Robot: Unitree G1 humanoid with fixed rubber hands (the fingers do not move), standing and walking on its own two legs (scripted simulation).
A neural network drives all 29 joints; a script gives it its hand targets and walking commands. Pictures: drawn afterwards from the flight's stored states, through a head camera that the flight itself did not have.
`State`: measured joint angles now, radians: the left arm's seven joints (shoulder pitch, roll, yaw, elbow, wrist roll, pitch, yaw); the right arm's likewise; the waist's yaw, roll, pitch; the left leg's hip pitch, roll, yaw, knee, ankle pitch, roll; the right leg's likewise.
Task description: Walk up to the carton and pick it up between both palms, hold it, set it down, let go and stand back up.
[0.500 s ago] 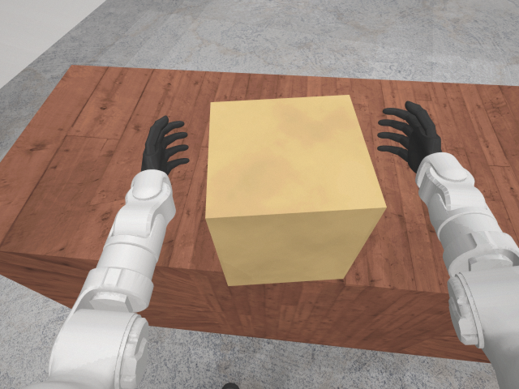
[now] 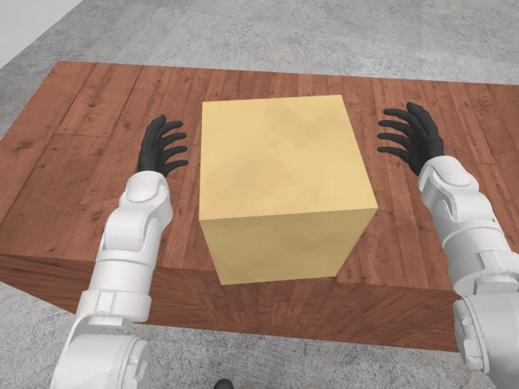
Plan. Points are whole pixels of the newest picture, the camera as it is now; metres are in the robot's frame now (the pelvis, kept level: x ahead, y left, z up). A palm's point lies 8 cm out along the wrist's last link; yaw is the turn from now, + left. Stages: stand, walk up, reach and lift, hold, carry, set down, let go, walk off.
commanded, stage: set down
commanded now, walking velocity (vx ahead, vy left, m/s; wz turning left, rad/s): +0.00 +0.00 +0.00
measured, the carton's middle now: (275, 198) +0.41 +0.01 +0.02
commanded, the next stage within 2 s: none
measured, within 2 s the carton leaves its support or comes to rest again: neither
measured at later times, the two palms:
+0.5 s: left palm (151, 214) +0.34 +0.19 +0.07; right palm (442, 211) +0.38 -0.23 +0.06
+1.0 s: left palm (156, 257) +0.29 +0.18 +0.03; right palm (449, 273) +0.30 -0.24 +0.02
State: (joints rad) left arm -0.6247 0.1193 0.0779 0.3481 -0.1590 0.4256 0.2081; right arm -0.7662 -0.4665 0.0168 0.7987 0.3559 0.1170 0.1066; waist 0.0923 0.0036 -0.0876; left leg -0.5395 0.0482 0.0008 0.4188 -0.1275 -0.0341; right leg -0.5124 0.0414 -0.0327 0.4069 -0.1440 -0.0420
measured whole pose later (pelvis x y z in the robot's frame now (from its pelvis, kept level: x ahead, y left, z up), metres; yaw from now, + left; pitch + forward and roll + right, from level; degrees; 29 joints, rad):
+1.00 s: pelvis +0.01 +0.00 +0.01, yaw -2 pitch +2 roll +1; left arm -0.08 0.02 0.04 0.28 -0.02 0.09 0.21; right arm -0.16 -0.40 0.05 0.63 0.36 -0.17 0.18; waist 0.05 -0.02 0.00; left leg -0.25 0.03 0.04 0.36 -0.15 -0.03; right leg -0.25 0.04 0.02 0.40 -0.18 -0.03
